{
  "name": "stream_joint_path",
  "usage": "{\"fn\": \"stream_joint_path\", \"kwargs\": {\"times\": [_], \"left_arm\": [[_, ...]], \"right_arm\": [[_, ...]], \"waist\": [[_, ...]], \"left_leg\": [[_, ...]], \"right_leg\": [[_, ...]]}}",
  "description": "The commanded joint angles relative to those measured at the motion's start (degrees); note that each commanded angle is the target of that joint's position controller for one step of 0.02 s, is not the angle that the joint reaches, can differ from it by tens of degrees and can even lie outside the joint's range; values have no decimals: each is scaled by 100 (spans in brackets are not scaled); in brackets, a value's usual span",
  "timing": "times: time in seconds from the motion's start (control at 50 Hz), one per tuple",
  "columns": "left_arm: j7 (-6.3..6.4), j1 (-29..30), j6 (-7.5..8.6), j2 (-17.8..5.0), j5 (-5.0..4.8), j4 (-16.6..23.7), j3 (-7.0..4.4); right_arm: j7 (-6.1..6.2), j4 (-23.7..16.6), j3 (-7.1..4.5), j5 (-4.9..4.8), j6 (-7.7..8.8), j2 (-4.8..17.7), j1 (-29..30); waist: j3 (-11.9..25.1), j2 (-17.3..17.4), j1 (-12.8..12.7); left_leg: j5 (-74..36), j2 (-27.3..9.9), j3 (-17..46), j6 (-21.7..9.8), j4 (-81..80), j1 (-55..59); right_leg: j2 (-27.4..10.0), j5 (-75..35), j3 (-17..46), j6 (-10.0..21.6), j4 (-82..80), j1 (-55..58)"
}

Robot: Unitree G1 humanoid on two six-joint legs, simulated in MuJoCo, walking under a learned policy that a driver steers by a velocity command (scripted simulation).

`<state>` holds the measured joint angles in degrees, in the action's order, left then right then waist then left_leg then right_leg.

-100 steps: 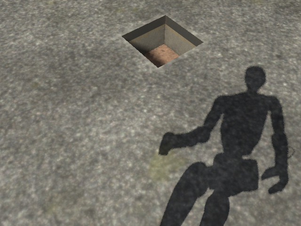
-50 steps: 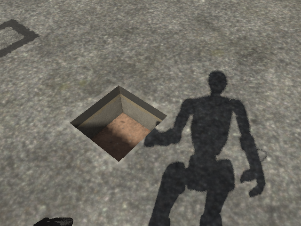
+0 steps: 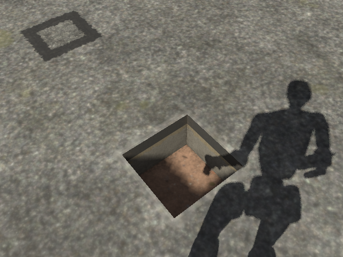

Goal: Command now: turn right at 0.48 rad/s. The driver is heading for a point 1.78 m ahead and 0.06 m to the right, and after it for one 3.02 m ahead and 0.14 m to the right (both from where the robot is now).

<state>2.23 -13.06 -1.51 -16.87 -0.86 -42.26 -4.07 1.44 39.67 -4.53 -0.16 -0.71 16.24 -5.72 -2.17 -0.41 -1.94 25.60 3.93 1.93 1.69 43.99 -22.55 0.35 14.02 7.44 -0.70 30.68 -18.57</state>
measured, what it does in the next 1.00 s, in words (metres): steps on the spot: left foot, then right foot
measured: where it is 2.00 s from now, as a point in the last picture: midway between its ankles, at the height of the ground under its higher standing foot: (160, 235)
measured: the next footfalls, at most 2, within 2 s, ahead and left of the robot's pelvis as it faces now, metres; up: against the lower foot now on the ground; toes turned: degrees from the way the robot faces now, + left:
left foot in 0.08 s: +0.05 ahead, +0.12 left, +0.00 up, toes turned -6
right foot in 0.52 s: -0.01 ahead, -0.14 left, +0.00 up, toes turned -16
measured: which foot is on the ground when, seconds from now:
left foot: up 0.00-0.06, down 0.08-0.52, up 0.54-0.98, down 1.00-1.00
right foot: down 0.00-0.08, up 0.10-0.50, down 0.52-1.00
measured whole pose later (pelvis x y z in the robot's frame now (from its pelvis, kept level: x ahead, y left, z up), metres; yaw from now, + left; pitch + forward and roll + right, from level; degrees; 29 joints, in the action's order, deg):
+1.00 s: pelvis +0.02 +0.01 +0.00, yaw -2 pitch +1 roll -2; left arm -0.2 -13.8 1.5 -18.6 -1.6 -44.5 -5.6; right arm -1.7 42.0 -3.8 -1.6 -1.4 17.2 -11.3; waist -0.9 -1.0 -1.3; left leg 20.5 -4.1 -4.5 -2.4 35.8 -19.0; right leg -5.2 19.2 -12.8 -1.1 26.2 -7.1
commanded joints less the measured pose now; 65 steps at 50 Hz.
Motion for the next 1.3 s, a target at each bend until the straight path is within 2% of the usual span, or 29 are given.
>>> {"fn": "stream_joint_path", "kwargs": {"times": [0.02,0.06,0.08,0.1,0.12,0.14,0.18,0.32,0.42,0.48,0.5,0.52,0.54,0.56,0.6,0.64,0.7,0.74,0.78,0.92,0.98,1.0,1.02,1.04,1.06,1.08,1.12,1.2,1.3], "left_arm": [[60,303,-110,-996,-63,487,-305],[60,531,-154,-919,-151,608,-288],[68,377,-153,-725,-101,627,-240],[29,86,-113,-356,1,694,-150],[25,79,-21,-734,44,722,-267],[11,48,-5,-1108,3,601,-403],[50,-127,-118,-1029,-27,359,-447],[-91,593,-154,-509,-50,846,-215],[-193,539,-159,-483,6,950,-145],[-223,63,-140,-300,56,708,-102],[-210,-124,-129,-375,89,626,-106],[-140,-344,-113,-741,151,612,-140],[-95,175,-94,-777,253,742,-72],[-153,483,-11,-461,308,754,-17],[-168,830,86,-615,279,694,-79],[-106,750,109,-704,209,623,-111],[-4,431,97,-779,190,563,-177],[18,237,139,-798,115,473,-222],[17,344,217,-705,53,423,-213],[-189,442,423,-981,-19,287,-343],[-284,609,399,-927,-147,232,-321],[-295,590,415,-744,-88,217,-260],[-318,743,445,-360,52,311,-126],[-270,1261,564,-167,103,896,-47],[-300,1307,702,-625,-89,844,-134],[-365,1141,793,-747,-183,809,-160],[-355,881,874,-828,84,582,-201],[-369,1041,770,-556,141,574,-138],[-499,1829,780,-166,65,735,52]], "right_arm": [[-94,-416,-26,-87,146,181,11],[-135,-266,-97,-58,160,293,-439],[-105,-241,-188,-4,140,569,-596],[-55,-331,-310,143,68,1182,-528],[-93,-396,-286,324,96,1115,-507],[-87,-507,-188,316,151,838,-284],[-52,-562,-121,150,214,596,180],[142,-351,-158,122,68,753,-346],[-7,-271,-229,16,35,996,-269],[-92,-120,-90,-137,45,769,-154],[-141,49,30,-153,96,488,-410],[-223,43,198,80,175,92,-600],[-280,34,254,189,216,-47,-823],[-224,40,176,94,157,365,-528],[-143,55,87,18,87,638,-245],[-82,72,42,24,-16,787,-339],[-73,46,-48,-104,-103,793,-429],[-81,30,-85,-156,-174,683,-455],[-104,-57,-87,-153,-183,607,-261],[-328,-143,6,-141,-15,439,-283],[-327,113,-45,-139,-37,495,-964],[-275,294,-157,-150,-42,710,-1469],[-195,459,-354,-191,-24,1207,-2265],[-226,241,-471,-92,150,2026,-2392],[-288,86,-306,-63,326,1533,-2100],[-288,33,-197,-56,418,1213,-1871],[-243,-86,-79,-94,424,877,-1399],[-59,-161,-53,-45,397,899,-1534],[60,51,-50,-61,364,860,-1935]], "waist": [[935,-996,98],[948,-933,347],[1007,-549,286],[914,1183,6],[881,1577,131],[692,907,75],[427,548,-98],[536,853,399],[584,985,404],[634,854,81],[687,665,19],[1101,-277,198],[1010,-1168,525],[947,-946,295],[529,-958,316],[335,-1074,258],[303,-949,13],[267,-582,-51],[-18,-531,-52],[132,-495,67],[172,-331,480],[294,-110,673],[450,906,995],[437,2126,959],[409,1000,941],[130,968,712],[-100,377,403],[-13,434,337],[-178,661,636]], "left_leg": [[-392,21,9,90,-886,45],[-1480,-6,-107,-25,-2243,940],[-1870,-593,307,-222,-2433,1694],[-3167,-1982,1817,-942,-2482,2228],[-3723,-2844,2714,-1749,-2625,1818],[-3599,-2707,2353,-1865,-2657,1613],[-3103,-2024,1315,-1376,-2554,1518],[-3432,-1992,378,-1562,-2609,2156],[-3583,-2088,114,-1612,-2514,1735],[-3473,-1882,73,-1343,-2046,1389],[-2954,-1663,-50,-941,-1886,938],[-1539,-1229,-399,-372,-1220,295],[372,-938,-438,45,-1074,-18],[340,-973,-242,175,-998,438],[-734,-770,-360,156,-1188,357],[-724,-737,-302,171,-905,240],[751,-724,-191,134,974,-552],[731,-892,-21,102,1749,-1173],[277,-985,-4,52,1653,-1556],[-242,-875,-593,-254,-200,-172],[-749,-546,-1044,-494,-1121,1037],[-647,-329,-1063,-649,-1252,1830],[-298,-955,210,-1078,-1828,2779],[1065,-2357,4042,-2255,-3203,3285],[1334,-2684,4270,-2436,-3558,3286],[1013,-2539,3715,-2244,-3466,3080],[-213,-2025,2534,-1798,-3270,2506],[-2320,-1476,1461,-1604,-3367,2079],[-2418,-1163,845,-1293,-3373,1578]], "right_leg": [[-1073,-2844,1561,1102,-522,1177],[-797,-1901,1546,841,-358,771],[-527,-795,1351,564,33,108],[356,1195,419,151,1257,-1178],[377,2431,208,-97,2518,-1610],[188,2160,336,-177,3404,-1635],[70,1407,213,-319,3826,-1790],[-239,790,-419,-651,2682,-1717],[-194,1008,-890,-399,1419,-590],[-23,-147,-995,-8,-560,625],[-126,-1031,-762,143,-1357,1490],[-1145,-2718,390,357,-1221,2534],[-1937,-3496,791,1101,-862,2083],[-1813,-2324,613,1437,-1006,1299],[-1233,-1226,128,992,-1076,1176],[-1380,-1469,120,975,-1089,1066],[-2030,-2248,442,1517,-1127,1256],[-2236,-420,596,1635,-1573,1407],[-2148,1226,635,1486,-2036,1420],[-1799,921,-631,1178,-2046,1125],[-1680,1426,-1122,931,-1337,472],[-1460,1261,-1444,735,-565,-10],[-961,930,-2014,323,1552,-956],[179,2166,-1441,-65,3532,-3126],[-156,1958,-441,39,4155,-3656],[-358,1378,-371,185,4073,-3761],[-642,378,-384,182,3369,-3300],[-408,-841,-595,-130,2246,-2609],[-63,-2199,-831,-193,295,-1707]]}}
